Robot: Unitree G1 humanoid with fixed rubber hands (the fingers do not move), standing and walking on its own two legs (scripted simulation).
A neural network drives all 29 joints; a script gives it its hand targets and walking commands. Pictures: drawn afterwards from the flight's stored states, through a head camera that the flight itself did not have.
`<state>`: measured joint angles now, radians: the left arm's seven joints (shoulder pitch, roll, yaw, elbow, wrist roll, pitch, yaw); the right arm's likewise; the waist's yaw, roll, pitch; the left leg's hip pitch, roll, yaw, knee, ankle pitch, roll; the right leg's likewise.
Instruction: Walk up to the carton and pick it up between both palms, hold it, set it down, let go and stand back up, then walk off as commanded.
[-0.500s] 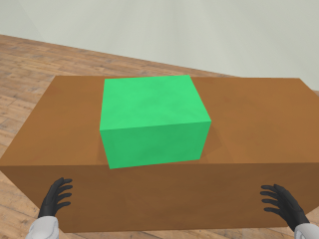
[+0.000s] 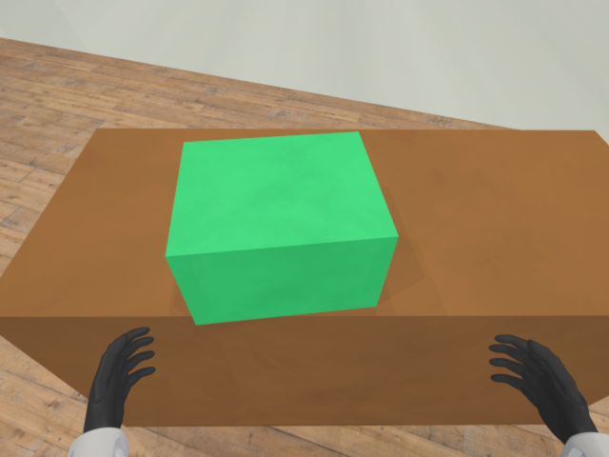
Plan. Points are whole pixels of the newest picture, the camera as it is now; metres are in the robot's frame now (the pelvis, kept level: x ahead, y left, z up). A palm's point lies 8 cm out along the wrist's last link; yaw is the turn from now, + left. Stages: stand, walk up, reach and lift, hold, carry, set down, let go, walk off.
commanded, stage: reach and lift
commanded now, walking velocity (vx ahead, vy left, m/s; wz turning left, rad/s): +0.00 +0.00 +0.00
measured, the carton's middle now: (280, 224) +0.46 +0.08 +0.02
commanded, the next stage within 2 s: none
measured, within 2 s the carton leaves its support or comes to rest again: neither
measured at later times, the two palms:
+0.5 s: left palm (108, 327) +0.25 +0.27 +0.06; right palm (518, 323) +0.27 -0.23 +0.06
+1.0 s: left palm (107, 253) +0.31 +0.27 +0.13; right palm (495, 252) +0.35 -0.21 +0.10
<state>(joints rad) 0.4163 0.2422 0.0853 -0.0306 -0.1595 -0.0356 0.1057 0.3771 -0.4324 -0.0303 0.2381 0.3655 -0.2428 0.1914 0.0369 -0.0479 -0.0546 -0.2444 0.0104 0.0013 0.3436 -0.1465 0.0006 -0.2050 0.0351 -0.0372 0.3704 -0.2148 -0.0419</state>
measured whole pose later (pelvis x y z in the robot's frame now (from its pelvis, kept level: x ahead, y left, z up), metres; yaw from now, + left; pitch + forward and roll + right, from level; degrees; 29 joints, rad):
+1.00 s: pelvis -0.01 +0.01 +0.00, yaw +0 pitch +2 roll +0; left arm -0.26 0.38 0.16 -0.06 -0.24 0.57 0.05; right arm -0.33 -0.45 -0.03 0.26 0.39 0.30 0.10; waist 0.05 -0.02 0.02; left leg -0.24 0.00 0.00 0.34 -0.14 0.00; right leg -0.21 0.02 -0.04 0.37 -0.21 -0.04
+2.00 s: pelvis +0.01 +0.00 +0.00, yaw +0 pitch +4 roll +1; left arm -0.84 0.44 0.21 0.59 -0.22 0.51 0.02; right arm -0.99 -0.50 0.03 0.93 0.44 0.30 0.07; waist 0.09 -0.02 -0.02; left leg -0.25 0.00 0.00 0.32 -0.15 -0.01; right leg -0.21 0.03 -0.04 0.34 -0.22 -0.04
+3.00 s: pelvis +0.02 +0.01 +0.00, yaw -1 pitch +15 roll -1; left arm -0.79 0.30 0.10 0.98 -0.21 -0.09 0.00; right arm -0.94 -0.50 0.20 1.24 0.46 -0.15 0.09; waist 0.15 0.01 -0.13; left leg -0.50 0.03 0.00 0.41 -0.18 -0.01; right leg -0.42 0.05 -0.04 0.34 -0.19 -0.04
